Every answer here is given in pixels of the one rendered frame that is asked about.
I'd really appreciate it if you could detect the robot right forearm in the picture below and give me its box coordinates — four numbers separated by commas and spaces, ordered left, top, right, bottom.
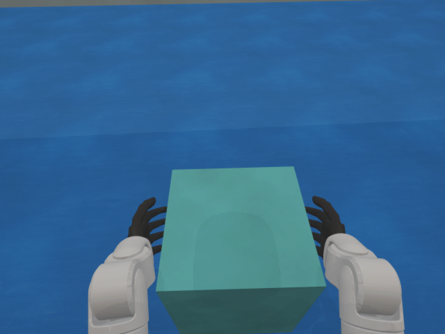
323, 233, 405, 334

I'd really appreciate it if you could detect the robot left hand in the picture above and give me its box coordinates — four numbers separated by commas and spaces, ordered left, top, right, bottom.
127, 197, 167, 256

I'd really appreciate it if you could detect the robot left forearm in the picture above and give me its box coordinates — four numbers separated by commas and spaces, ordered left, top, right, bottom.
88, 236, 156, 334

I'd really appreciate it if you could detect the carton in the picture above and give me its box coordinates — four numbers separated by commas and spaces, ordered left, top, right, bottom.
156, 166, 327, 334

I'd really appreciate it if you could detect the robot right hand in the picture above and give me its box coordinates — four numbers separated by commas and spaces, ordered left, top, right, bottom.
305, 196, 346, 258

